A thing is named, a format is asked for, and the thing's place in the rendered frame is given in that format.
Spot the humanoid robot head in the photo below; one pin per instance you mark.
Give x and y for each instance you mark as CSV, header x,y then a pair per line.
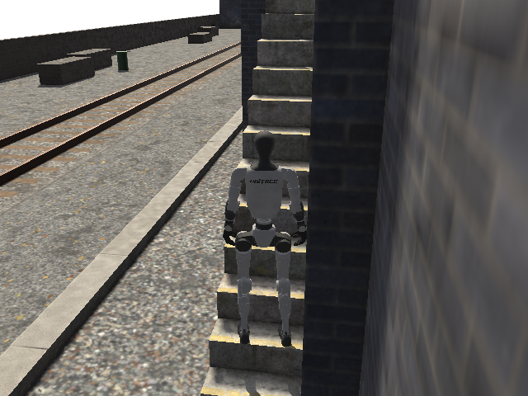
x,y
264,142

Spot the left robot hand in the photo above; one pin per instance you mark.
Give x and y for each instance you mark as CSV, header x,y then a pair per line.
x,y
232,233

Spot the left robot upper arm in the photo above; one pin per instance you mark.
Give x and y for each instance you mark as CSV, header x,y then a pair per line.
x,y
238,174

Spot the left robot forearm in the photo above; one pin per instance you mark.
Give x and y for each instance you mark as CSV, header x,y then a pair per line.
x,y
229,218

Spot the right robot hand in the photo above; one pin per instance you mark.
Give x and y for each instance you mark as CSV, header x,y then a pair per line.
x,y
294,234

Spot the right robot upper arm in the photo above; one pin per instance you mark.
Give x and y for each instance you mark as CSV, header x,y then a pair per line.
x,y
290,175

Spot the right robot forearm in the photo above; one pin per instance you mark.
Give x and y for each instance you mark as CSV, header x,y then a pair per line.
x,y
300,219

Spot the right robot shin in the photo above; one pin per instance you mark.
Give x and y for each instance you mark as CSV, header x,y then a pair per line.
x,y
285,307

